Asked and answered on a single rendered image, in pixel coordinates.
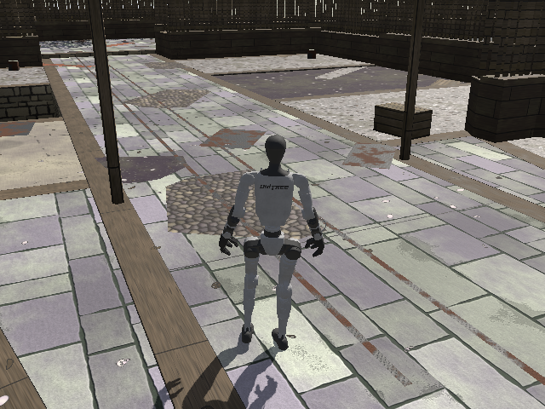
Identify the right robot hand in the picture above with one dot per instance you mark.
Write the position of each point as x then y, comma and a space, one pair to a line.
315, 244

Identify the left robot hand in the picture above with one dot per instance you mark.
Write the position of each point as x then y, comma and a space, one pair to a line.
224, 242

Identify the right robot upper arm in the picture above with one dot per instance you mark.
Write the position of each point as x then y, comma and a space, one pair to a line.
305, 195

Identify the left robot upper arm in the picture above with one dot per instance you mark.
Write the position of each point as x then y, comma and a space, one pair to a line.
246, 180

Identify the robot right foot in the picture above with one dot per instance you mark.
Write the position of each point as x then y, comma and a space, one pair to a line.
281, 342

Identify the humanoid robot torso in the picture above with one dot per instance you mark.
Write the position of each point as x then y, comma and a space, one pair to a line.
273, 201

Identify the left robot forearm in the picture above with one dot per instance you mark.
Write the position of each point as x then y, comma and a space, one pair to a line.
231, 224

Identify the right robot forearm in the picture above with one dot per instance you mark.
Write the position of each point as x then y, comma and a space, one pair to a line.
315, 227

